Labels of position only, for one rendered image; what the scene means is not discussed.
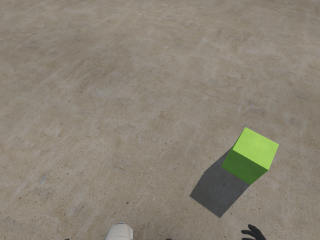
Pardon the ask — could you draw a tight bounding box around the left robot thigh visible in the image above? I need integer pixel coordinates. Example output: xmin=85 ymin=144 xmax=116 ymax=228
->
xmin=104 ymin=224 xmax=133 ymax=240

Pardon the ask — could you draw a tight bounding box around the carton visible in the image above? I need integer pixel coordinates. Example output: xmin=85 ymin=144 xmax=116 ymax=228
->
xmin=221 ymin=127 xmax=279 ymax=185

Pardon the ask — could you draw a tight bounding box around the robot right hand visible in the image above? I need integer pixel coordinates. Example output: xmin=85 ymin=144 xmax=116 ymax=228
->
xmin=241 ymin=224 xmax=266 ymax=240

